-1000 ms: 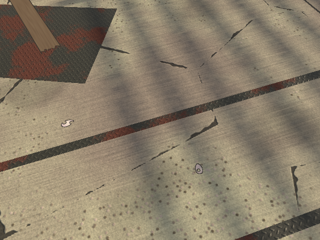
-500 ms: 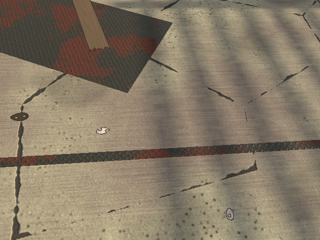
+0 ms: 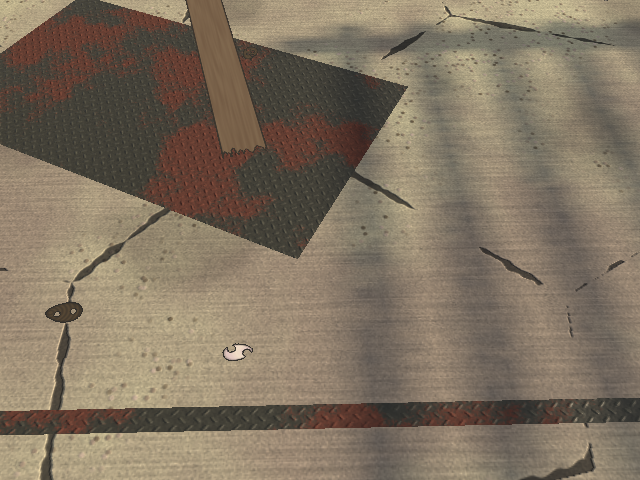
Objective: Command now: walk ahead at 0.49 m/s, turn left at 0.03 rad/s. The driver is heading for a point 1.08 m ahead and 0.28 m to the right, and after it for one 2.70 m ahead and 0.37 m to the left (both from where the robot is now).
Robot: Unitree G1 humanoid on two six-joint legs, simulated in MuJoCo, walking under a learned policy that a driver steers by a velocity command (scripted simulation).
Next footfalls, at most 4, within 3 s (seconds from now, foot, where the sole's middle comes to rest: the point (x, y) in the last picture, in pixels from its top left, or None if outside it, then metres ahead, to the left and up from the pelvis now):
0.26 left None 0.33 0.17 -0.78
0.78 right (422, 449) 0.54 -0.15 -0.78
1.28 left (395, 304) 0.90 -0.11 -0.78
1.80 right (535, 272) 1.01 -0.47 -0.78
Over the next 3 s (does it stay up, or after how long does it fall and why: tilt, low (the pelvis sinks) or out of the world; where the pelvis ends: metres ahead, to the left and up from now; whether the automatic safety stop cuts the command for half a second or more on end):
stays up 1.54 -0.45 0.00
